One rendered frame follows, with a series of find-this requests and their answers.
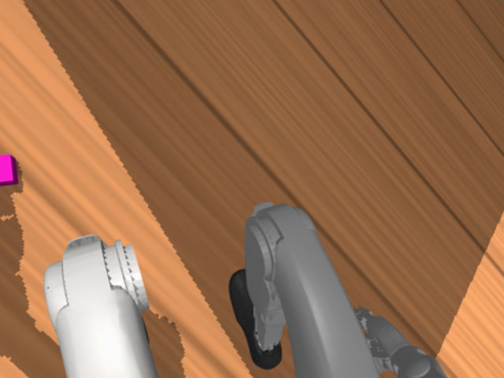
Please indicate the small box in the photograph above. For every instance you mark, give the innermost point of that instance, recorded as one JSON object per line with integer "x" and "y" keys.
{"x": 8, "y": 170}

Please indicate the right robot foot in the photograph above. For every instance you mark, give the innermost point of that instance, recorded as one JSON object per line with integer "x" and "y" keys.
{"x": 244, "y": 314}

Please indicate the right robot arm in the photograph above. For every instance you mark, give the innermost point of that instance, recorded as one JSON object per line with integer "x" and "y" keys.
{"x": 412, "y": 362}

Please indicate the right robot hand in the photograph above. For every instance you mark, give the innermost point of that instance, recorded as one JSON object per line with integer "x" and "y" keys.
{"x": 383, "y": 338}

